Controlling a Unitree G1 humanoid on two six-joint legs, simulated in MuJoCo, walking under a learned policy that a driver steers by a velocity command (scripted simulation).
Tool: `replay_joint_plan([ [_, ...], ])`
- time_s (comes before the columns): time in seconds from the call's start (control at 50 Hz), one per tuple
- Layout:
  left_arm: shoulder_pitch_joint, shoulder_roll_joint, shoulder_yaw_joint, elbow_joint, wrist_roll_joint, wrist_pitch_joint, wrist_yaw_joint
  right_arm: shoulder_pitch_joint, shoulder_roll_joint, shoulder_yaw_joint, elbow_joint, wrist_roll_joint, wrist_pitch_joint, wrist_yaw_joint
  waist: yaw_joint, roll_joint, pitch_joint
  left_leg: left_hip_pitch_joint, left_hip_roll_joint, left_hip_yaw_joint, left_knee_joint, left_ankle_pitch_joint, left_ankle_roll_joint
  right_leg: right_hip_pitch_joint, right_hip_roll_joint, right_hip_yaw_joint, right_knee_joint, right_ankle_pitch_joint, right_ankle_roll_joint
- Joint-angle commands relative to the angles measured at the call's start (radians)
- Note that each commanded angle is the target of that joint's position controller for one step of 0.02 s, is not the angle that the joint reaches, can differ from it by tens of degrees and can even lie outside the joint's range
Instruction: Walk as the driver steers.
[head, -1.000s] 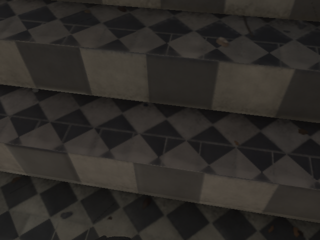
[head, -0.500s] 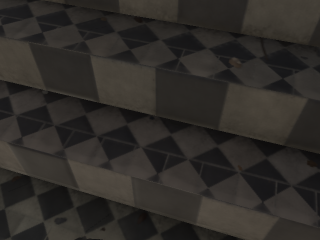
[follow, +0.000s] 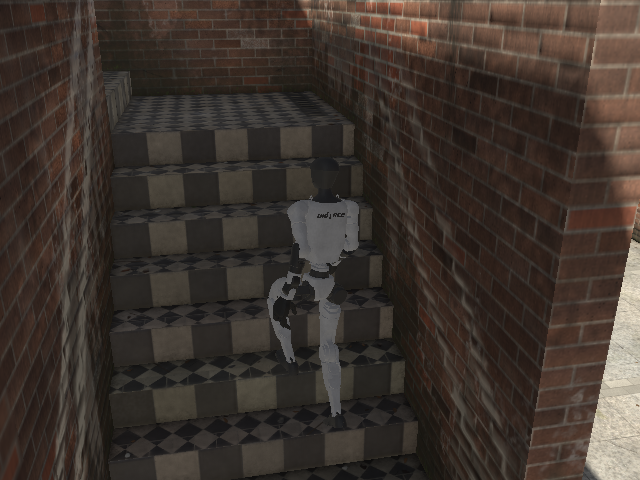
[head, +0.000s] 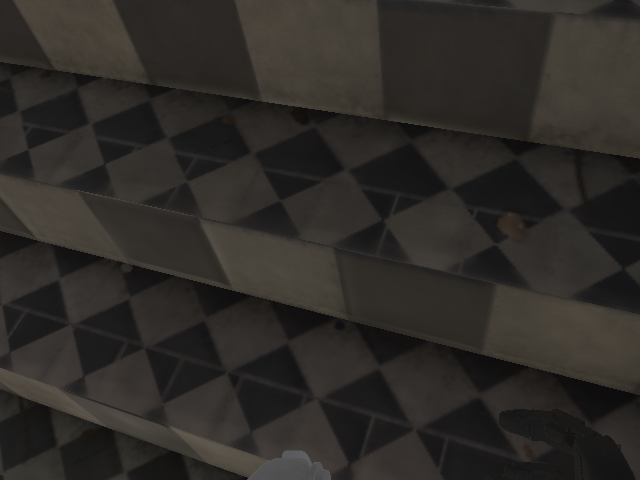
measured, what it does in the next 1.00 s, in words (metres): climbs: right foot 0.20 m higher, then left foot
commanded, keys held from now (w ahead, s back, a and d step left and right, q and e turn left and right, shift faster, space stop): w+shift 0.24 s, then shift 0.76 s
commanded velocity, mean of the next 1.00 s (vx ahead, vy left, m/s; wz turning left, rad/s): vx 0.46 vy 0.00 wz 0.00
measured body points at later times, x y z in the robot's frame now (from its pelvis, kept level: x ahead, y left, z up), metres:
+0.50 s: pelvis +0.18 -0.18 +0.30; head +0.23 -0.27 +0.73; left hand +0.45 -0.06 +0.22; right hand +0.27 -0.45 +0.13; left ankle +0.15 +0.03 -0.23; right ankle +0.26 -0.31 -0.35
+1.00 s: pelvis +0.22 -0.19 +0.38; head +0.20 -0.20 +0.83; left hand +0.30 +0.03 +0.24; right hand +0.27 -0.41 +0.24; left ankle +0.28 -0.09 -0.34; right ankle +0.26 -0.31 -0.34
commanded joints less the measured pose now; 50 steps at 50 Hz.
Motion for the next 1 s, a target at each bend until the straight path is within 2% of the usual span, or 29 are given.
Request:
replay_joint_plan([
  [0.02,-0.489,0.269,0.061,-0.308,-0.031,-0.043,-0.054,0.566,-0.301,-0.139,0.129,-0.086,0.0,-0.013,-0.367,0.214,-0.577,0.999,0.258,-0.716,-0.733,-0.067,0.366,-0.661,0.194,0.187,1.346,0.715,-0.001],
  [0.04,-0.612,0.118,0.024,-0.414,0.046,-0.035,-0.066,0.293,-0.271,-0.148,0.097,-0.068,-0.017,-0.028,-0.217,0.226,-0.494,0.872,0.345,-1.047,-0.961,-0.109,0.317,-0.798,0.22,0.395,1.564,0.201,-0.023],
  [0.06,-0.589,0.069,0.005,-0.474,0.09,-0.012,-0.087,0.241,-0.221,-0.133,0.12,-0.052,-0.053,-0.041,-0.139,0.093,-0.351,0.728,0.35,-1.06,-0.984,-0.17,0.247,-0.875,0.154,0.505,1.543,0.106,-0.064],
  [0.1,-0.428,-0.008,-0.015,-0.486,0.114,0.014,-0.069,0.193,-0.082,-0.092,0.184,-0.073,-0.121,-0.048,0.02,-0.003,-0.099,0.471,0.395,-0.991,-1.004,-0.091,0.17,-0.979,0.116,0.592,1.581,-0.098,-0.079],
  [0.12,-0.472,-0.059,-0.032,-0.493,0.14,0.033,-0.058,0.253,-0.055,-0.083,0.254,-0.085,-0.147,-0.037,0.023,-0.012,-0.083,0.553,0.362,-0.907,-0.981,0.088,0.156,-1.083,0.151,0.576,1.761,-0.241,-0.103],
  [0.14,-0.494,-0.05,-0.029,-0.508,0.129,0.039,-0.045,0.311,-0.07,-0.089,0.297,-0.084,-0.177,-0.042,0.0,0.033,-0.07,0.682,0.403,-0.868,-0.965,0.286,0.146,-1.22,0.147,0.607,1.821,-0.411,-0.087],
  [0.18,-0.574,-0.094,-0.044,-0.532,0.124,0.036,-0.03,0.396,-0.099,-0.103,0.363,-0.068,-0.217,-0.028,0.025,-0.043,-0.079,0.807,0.426,-0.681,-1.013,0.45,0.076,-1.347,0.11,0.567,1.762,-0.511,-0.123],
  [0.2,-0.647,-0.123,-0.047,-0.539,0.093,0.036,-0.02,0.46,-0.074,-0.105,0.407,-0.076,-0.211,-0.019,-0.018,0.04,-0.076,0.811,0.454,-0.62,-1.087,0.47,0.095,-1.412,0.123,0.508,1.933,-0.579,-0.136],
  [0.24,-0.932,-0.183,-0.08,-0.673,0.107,0.034,0.002,0.561,-0.066,-0.102,0.481,-0.073,-0.226,-0.001,-0.074,0.093,0.0,0.893,0.493,-0.542,-1.157,0.36,0.031,-1.675,0.074,0.521,2.034,-0.738,-0.159],
  [0.28,-1.036,-0.156,-0.104,-0.781,0.1,0.033,0.014,0.421,-0.092,-0.095,0.452,-0.052,-0.223,0.001,0.007,0.132,0.059,0.654,0.447,-0.372,-1.358,0.438,-0.043,-1.453,-0.033,0.411,1.539,-0.666,-0.143],
  [0.3,-0.797,-0.086,-0.095,-0.733,0.064,0.034,0.002,0.146,-0.139,-0.094,0.342,-0.012,-0.206,-0.001,0.187,0.051,-0.035,0.197,0.355,-0.146,-1.519,0.64,-0.071,-0.7,-0.057,0.276,0.971,-0.381,-0.121],
  [0.32,-0.578,-0.03,-0.06,-0.599,0.042,0.04,-0.017,0.14,-0.192,-0.104,0.282,0.049,-0.213,0.003,0.189,0.007,-0.226,0.083,0.295,-0.124,-1.46,0.938,-0.027,-0.173,0.05,0.132,0.868,0.007,-0.054],
  [0.34,-0.315,0.042,-0.015,-0.507,0.033,0.06,0.01,0.128,-0.328,-0.142,0.24,0.03,-0.242,0.025,0.263,0.164,-0.429,0.313,0.312,-0.13,-1.223,1.534,-0.029,-0.022,0.083,0.152,0.896,-0.047,-0.022],
  [0.36,-0.346,0.133,0.01,-0.507,0.067,0.064,0.033,0.213,-0.312,-0.164,0.215,0.068,-0.245,0.06,0.232,0.006,-0.607,0.327,0.281,-0.252,-0.784,1.539,-0.116,0.084,-0.024,0.54,0.593,-0.294,-0.111],
  [0.38,-0.317,0.183,0.028,-0.444,0.091,0.066,0.043,0.28,-0.199,-0.138,0.209,0.064,-0.207,0.085,0.193,-0.367,-0.811,0.388,0.118,-0.353,-0.345,0.863,-0.12,0.068,-0.186,0.888,0.303,-0.344,-0.152],
  [0.4,-0.362,0.178,0.035,-0.385,0.055,0.054,0.013,0.336,-0.095,-0.122,0.199,0.002,-0.187,0.076,0.104,-0.417,-0.818,0.356,0.031,-0.478,0.086,0.661,-0.159,0.014,-0.185,0.82,0.281,-0.253,-0.123],
  [0.42,-0.446,0.13,0.037,-0.311,0.021,0.055,-0.026,0.392,-0.031,-0.117,0.188,-0.042,-0.18,0.062,0.003,-0.338,-0.78,0.243,0.04,-0.518,0.283,0.602,-0.182,0.036,-0.113,0.633,0.394,-0.264,-0.068],
  [0.44,-0.44,0.054,0.027,-0.227,0.019,0.063,-0.043,0.375,0.056,-0.098,0.21,-0.079,-0.184,0.035,-0.025,-0.271,-0.524,0.177,0.062,-0.455,0.327,0.573,-0.152,-0.172,-0.085,0.468,0.427,0.107,-0.043],
  [0.46,-0.45,0.02,0.02,-0.188,0.029,0.07,-0.049,0.387,0.067,-0.09,0.206,-0.102,-0.163,0.01,-0.04,-0.186,-0.385,0.078,0.05,-0.437,0.362,0.509,-0.143,-0.26,-0.078,0.489,0.315,0.326,-0.069],
  [0.52,-0.54,0.021,0.032,-0.151,0.05,0.066,-0.02,0.376,0.031,-0.081,0.188,-0.106,-0.049,0.035,-0.103,-0.067,-0.232,0.069,0.082,-0.349,0.432,0.554,-0.176,-0.491,-0.053,0.565,0.176,-0.28,-0.036],
  [0.56,-0.552,0.01,0.021,-0.152,0.056,0.074,-0.005,0.314,0.03,-0.069,0.171,-0.088,-0.035,0.026,-0.078,-0.033,-0.134,0.054,0.094,-0.345,0.442,0.567,-0.181,-0.613,-0.095,0.599,0.083,-0.317,-0.051],
  [0.64,-0.42,-0.009,-0.006,-0.141,0.057,0.08,0.027,0.191,0.066,-0.036,0.115,-0.061,-0.012,-0.002,-0.022,0.047,-0.081,0.048,0.135,-0.338,0.315,0.51,-0.223,-0.594,-0.142,0.617,-0.007,-0.18,-0.11],
  [0.74,-0.415,0.022,-0.021,-0.173,0.053,0.084,0.072,0.318,0.019,-0.057,0.15,-0.058,0.046,-0.013,-0.048,-0.048,-0.067,0.356,0.242,-0.25,-0.083,0.514,-0.231,-0.632,-0.172,0.568,-0.167,-0.295,-0.181],
  [0.78,-0.355,0.034,-0.012,-0.164,0.045,0.115,0.072,0.325,0.045,-0.038,0.172,-0.019,0.042,0.005,0.003,-0.061,-0.072,0.53,0.23,-0.105,-0.481,0.369,-0.204,-0.577,-0.079,0.433,-0.206,-0.299,-0.124],
  [0.84,-0.179,0.07,0.012,-0.135,0.081,0.156,0.067,0.345,0.046,-0.052,0.201,0.01,0.016,0.0,0.075,-0.119,-0.061,0.74,0.2,-0.057,-0.868,0.26,-0.151,-0.506,-0.14,0.493,-0.171,-0.274,-0.148],
  [0.88,-0.181,0.049,0.007,-0.148,0.07,0.168,0.055,0.338,0.057,-0.041,0.21,-0.018,-0.025,0.004,0.059,0.016,-0.097,0.873,0.239,-0.178,-1.078,0.359,-0.164,-0.539,-0.056,0.423,0.007,-0.357,-0.096],
  [0.9,-0.204,0.006,-0.006,-0.154,0.024,0.159,0.04,0.295,0.024,-0.036,0.194,-0.047,-0.045,-0.004,0.065,0.152,-0.085,0.908,0.334,-0.259,-1.029,0.444,-0.139,-0.641,-0.003,0.355,0.008,-0.204,-0.035],
  [0.92,-0.218,0.02,-0.003,-0.134,0.008,0.159,0.045,0.296,0.039,-0.035,0.184,-0.055,-0.057,-0.001,0.039,0.208,-0.09,0.748,0.367,-0.331,-1.127,0.294,-0.112,-0.51,-0.001,0.302,0.048,-0.161,-0.007],
  [1.0,-0.221,0.031,-0.007,-0.123,0.049,0.169,0.056,0.3,-0.018,-0.045,0.208,-0.037,-0.053,-0.01,0.045,0.095,-0.02,0.625,0.308,-0.268,-1.165,0.186,-0.138,-0.403,-0.014,0.305,-0.067,-0.201,-0.004],
])
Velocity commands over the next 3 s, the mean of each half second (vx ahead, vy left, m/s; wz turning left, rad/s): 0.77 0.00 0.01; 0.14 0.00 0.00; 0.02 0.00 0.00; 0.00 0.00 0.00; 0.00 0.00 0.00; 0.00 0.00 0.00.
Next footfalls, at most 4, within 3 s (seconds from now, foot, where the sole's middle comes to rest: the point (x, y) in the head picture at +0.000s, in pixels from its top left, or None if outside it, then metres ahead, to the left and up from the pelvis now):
0.36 right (615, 469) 0.30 -0.32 -0.38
0.88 left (431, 465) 0.32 -0.09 -0.38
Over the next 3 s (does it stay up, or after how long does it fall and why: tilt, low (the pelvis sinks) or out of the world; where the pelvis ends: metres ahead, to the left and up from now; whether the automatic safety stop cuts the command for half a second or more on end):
stays up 0.27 -0.19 0.40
